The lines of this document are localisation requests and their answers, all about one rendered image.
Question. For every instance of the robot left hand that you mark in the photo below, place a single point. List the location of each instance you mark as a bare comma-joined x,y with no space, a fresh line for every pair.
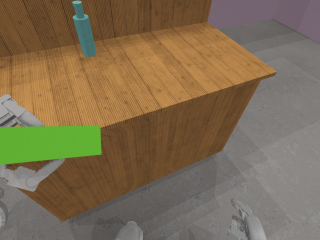
24,178

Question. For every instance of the sponge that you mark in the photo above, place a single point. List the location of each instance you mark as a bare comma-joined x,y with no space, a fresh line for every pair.
39,143

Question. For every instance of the robot left thigh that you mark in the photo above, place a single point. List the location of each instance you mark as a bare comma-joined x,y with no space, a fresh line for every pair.
129,232

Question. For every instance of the left robot shin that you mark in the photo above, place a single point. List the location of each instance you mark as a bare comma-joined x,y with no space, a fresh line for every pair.
131,223

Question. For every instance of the table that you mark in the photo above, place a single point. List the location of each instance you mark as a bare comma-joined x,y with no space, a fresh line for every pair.
165,86

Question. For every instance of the robot right hand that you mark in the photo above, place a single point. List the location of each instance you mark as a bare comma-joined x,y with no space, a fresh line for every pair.
250,229

